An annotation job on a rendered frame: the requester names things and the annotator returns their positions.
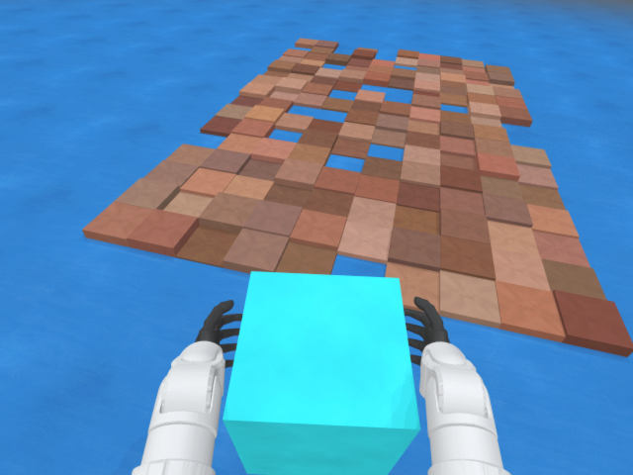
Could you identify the carton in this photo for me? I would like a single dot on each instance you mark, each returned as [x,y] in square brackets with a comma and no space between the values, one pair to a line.
[321,382]

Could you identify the robot right forearm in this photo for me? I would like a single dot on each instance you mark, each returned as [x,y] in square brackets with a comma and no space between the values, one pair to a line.
[460,420]

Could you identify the robot left forearm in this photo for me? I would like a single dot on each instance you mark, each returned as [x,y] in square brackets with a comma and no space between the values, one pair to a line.
[185,419]

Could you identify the right robot hand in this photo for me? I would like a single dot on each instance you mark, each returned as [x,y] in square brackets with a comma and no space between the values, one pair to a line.
[433,330]

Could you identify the left robot hand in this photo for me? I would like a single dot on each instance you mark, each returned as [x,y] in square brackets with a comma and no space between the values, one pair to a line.
[211,331]

